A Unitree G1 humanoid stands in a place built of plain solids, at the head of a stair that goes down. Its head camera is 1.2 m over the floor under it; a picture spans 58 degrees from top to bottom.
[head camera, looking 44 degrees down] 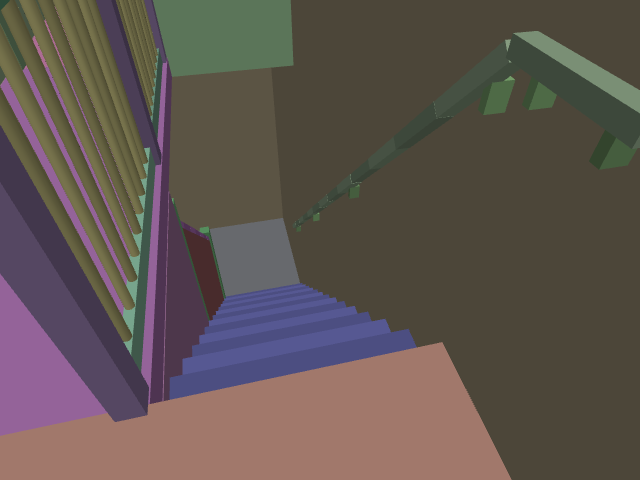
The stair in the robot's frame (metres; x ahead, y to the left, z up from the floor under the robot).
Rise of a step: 0.21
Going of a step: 0.20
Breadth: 0.90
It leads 13 degrees to the left of straight ahead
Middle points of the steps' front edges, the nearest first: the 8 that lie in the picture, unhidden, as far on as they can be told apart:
0.67 0.05 0.00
0.86 0.09 -0.21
1.06 0.14 -0.42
1.26 0.19 -0.63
1.46 0.23 -0.84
1.65 0.28 -1.05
1.85 0.32 -1.26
2.05 0.37 -1.47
